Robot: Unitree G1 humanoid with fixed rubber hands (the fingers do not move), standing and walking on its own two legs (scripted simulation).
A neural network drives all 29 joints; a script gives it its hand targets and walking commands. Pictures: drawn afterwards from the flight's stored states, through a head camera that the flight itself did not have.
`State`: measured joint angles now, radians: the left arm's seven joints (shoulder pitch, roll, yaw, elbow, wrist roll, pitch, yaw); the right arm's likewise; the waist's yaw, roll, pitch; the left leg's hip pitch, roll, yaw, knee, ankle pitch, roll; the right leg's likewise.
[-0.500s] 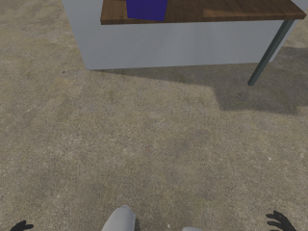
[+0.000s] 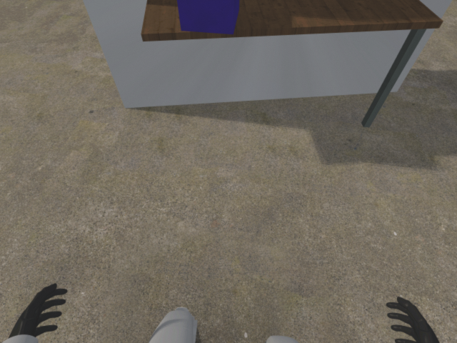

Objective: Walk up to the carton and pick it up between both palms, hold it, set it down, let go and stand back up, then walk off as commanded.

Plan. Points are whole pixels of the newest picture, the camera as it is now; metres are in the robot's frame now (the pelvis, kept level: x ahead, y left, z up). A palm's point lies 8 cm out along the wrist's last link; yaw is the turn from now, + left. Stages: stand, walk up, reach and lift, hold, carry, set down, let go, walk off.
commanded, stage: walk off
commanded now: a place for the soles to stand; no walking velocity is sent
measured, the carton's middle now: out of the picture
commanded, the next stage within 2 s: stand in 0.82 s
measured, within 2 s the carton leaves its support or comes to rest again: neither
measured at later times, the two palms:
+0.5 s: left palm out of the picture +0.03 +0.37 -0.07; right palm out of the picture +0.10 -0.29 -0.06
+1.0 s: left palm out of the picture +0.05 +0.37 -0.06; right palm out of the picture +0.13 -0.28 -0.07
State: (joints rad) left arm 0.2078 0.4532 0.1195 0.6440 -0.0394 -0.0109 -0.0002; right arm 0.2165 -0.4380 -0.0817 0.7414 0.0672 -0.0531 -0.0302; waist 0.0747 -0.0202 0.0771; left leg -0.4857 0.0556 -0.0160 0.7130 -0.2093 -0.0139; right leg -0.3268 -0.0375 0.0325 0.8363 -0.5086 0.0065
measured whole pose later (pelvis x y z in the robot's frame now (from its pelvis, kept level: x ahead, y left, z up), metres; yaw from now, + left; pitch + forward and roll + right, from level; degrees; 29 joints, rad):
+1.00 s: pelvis -0.02 +0.03 +0.01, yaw +1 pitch +0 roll +1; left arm 0.29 0.45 0.12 0.65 -0.04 0.00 -0.01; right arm 0.22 -0.44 -0.06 0.74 0.07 -0.04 0.01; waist 0.07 -0.03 0.07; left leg -0.48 0.03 -0.02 0.64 -0.16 -0.03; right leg -0.32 -0.06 0.03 0.77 -0.45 0.01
